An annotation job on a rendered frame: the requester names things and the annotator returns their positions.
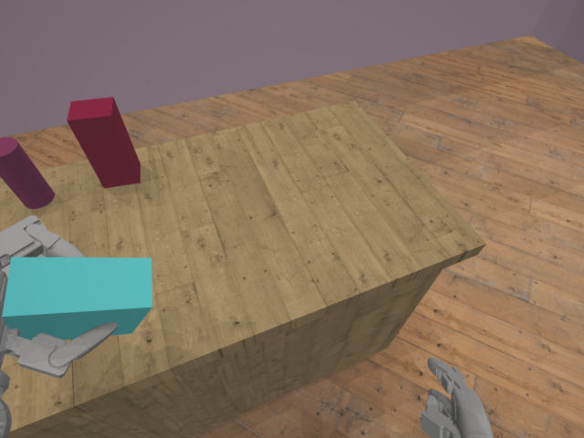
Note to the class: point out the left robot hand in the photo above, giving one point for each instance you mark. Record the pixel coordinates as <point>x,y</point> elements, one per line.
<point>44,353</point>

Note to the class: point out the sponge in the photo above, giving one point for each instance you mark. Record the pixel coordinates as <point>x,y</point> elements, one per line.
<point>67,296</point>

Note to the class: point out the right robot hand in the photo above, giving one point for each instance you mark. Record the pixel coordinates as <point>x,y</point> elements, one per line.
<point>463,416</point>

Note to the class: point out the table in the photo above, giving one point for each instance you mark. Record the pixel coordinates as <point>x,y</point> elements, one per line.
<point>281,251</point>

